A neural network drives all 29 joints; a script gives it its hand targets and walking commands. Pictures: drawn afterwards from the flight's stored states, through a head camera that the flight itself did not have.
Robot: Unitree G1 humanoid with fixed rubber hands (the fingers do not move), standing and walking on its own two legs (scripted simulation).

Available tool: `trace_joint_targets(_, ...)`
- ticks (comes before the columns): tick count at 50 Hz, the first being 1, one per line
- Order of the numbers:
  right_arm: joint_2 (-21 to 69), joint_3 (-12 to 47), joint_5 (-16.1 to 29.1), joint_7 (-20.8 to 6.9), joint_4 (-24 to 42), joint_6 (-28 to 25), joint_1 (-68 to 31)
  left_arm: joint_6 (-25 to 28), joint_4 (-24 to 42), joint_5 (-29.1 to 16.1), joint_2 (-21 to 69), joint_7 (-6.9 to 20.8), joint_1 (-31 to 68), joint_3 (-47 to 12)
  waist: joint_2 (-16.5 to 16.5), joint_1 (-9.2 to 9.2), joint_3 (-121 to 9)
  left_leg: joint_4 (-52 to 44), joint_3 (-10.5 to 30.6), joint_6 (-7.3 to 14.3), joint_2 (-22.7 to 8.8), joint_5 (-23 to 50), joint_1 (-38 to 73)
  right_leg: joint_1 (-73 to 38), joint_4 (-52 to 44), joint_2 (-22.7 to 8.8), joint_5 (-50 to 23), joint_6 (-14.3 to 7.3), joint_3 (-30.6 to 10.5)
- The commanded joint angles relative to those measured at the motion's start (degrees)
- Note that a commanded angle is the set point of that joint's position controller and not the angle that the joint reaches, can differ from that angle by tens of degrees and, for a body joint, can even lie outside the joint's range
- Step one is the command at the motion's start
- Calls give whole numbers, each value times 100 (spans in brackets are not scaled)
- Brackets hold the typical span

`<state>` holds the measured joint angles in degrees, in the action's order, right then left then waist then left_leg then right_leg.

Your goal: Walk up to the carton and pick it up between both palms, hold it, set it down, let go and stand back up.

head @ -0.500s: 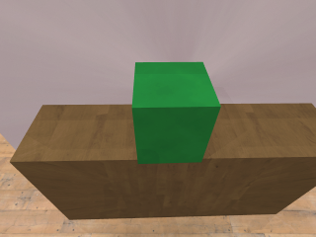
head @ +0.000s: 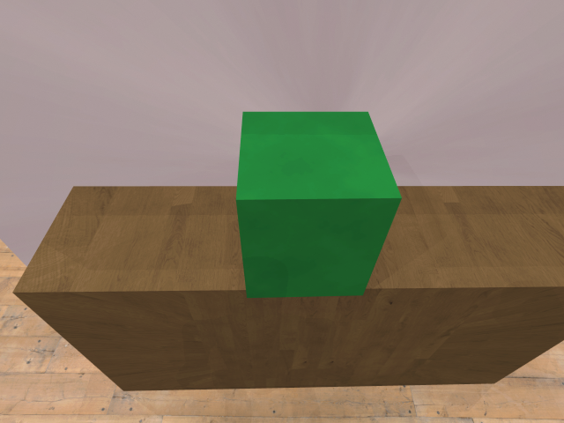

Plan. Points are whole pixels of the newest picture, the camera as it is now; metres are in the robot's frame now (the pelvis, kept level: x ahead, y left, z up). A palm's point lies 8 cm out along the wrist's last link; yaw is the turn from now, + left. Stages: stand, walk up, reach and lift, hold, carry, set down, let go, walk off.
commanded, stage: stand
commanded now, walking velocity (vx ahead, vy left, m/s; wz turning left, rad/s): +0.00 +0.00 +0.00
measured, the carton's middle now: (305, 207) +0.47 -0.05 +0.02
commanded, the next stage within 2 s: none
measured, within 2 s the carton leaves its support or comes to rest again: neither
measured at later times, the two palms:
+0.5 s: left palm out of the picture +0.04 +0.25 -0.12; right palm out of the picture +0.05 -0.26 -0.11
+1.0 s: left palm out of the picture +0.02 +0.24 -0.13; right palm out of the picture +0.02 -0.25 -0.12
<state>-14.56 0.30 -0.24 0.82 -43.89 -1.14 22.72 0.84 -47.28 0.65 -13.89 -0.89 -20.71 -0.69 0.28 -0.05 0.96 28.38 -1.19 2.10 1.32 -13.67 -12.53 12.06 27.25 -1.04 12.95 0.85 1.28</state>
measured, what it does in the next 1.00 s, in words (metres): stands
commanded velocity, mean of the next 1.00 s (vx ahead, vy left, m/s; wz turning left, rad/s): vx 0.00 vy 0.00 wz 0.00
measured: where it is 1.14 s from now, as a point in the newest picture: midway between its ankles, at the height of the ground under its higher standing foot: outside the picture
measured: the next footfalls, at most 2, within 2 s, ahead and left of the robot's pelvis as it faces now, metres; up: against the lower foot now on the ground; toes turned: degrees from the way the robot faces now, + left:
none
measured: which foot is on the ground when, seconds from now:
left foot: down 0.00-1.00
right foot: down 0.00-1.00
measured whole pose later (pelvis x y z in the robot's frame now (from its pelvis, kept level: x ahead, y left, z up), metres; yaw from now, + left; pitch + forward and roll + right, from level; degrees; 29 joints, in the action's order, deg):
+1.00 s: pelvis +0.01 +0.00 +0.00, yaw -1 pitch -2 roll +0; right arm -12.9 0.3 0.0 1.9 -51.6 -0.9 21.1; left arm 0.4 -54.7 0.3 -12.7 -1.8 -19.9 -0.8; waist -0.3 -0.1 1.0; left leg 24.9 -1.5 1.6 1.1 -12.9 -10.2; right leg 10.4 24.7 -0.8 12.5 0.6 0.6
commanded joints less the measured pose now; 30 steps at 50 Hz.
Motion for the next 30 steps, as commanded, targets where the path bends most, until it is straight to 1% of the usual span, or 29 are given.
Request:
trace_joint_targets(1, -743, -205, 5, 33, 307, -77, 289, 65, 256, -4, -727, -32, -228, 166, -12, 0, 302, -761, 793, -48, -683, 111, -327, 63, -464, -466, -73, -136, -509)
trace_joint_targets(3, -755, -213, 3, 40, 295, -77, 254, 65, 240, -10, -722, -32, -228, 169, 60, -31, 235, -751, 788, -45, -680, 169, -318, -6, -475, -478, -136, -133, -508)
trace_joint_targets(5, -725, -212, 8, 38, 273, -70, 272, 59, 208, -11, -729, -38, -213, 162, 41, 2, 352, -741, 771, -52, -673, 170, -355, 32, -502, -488, -122, -130, -515)
trace_joint_targets(6, -708, -199, 12, 39, 253, -66, 274, 56, 204, -10, -756, -40, -216, 167, -11, 2, 351, -765, 773, -52, -686, 200, -337, 45, -481, -483, -143, -132, -510)
trace_joint_targets(8, -714, -197, 10, 45, 257, -69, 256, 54, 191, -20, -743, -43, -230, 154, 17, -14, 302, -740, 760, -49, -684, 290, -283, 11, -494, -486, -207, -134, -505)
trace_joint_targets(10, -720, -194, 6, 45, 254, -74, 268, 59, 193, -22, -761, -49, -186, 148, -45, -8, 200, -722, 779, -49, -684, 421, -186, -36, -478, -496, -280, -140, -495)
trace_joint_targets(11, -728, -203, 7, 45, 247, -74, 262, 58, 181, -15, -740, -52, -196, 150, 12, -13, 188, -713, 759, -54, -685, 479, -194, -48, -477, -492, -318, -129, -484)
trace_joint_targets(13, -722, -203, 5, 50, 225, -63, 251, 54, 152, -17, -744, -55, -191, 157, -5, -31, 250, -712, 763, -44, -689, 487, -184, -51, -495, -501, -302, -134, -507)
trace_joint_targets(14, -729, -207, 16, 51, 228, -61, 252, 47, 146, -16, -739, -52, -202, 149, 25, -10, 267, -732, 759, -43, -683, 477, -205, -33, -503, -498, -270, -139, -504)
trace_joint_targets(16, -714, -208, 15, 57, 192, -47, 245, 30, 104, -29, -735, -52, -197, 154, -32, -13, 394, -785, 779, -46, -679, 291, -267, 33, -529, -475, -153, -134, -494)
trace_joint_targets(20, -666, -187, 13, 66, 174, -49, 226, 33, 66, -30, -726, -54, -208, 158, 114, -21, 330, -802, 749, -56, -674, 308, -228, -18, -537, -502, -210, -135, -524)
trace_joint_targets(21, -654, -179, 5, 73, 114, -67, 171, 47, 36, -17, -747, -64, -112, 146, -205, 20, 174, -772, 768, -52, -661, 386, -125, -62, -541, -485, -331, -142, -582)
trace_joint_targets(25, -665, -173, 15, 85, 3, -71, 167, 45, -59, -26, -706, -74, -141, 136, -34, 1, 246, -803, 735, -68, -659, 405, -133, -62, -556, -500, -356, -148, -596)
trace_joint_targets(30, -640, -165, 23, 95, -128, -60, 145, 33, -188, -30, -694, -81, -161, 135, -25, -6, 330, -865, 723, -76, -660, 315, -158, -39, -603, -493, -315, -139, -602)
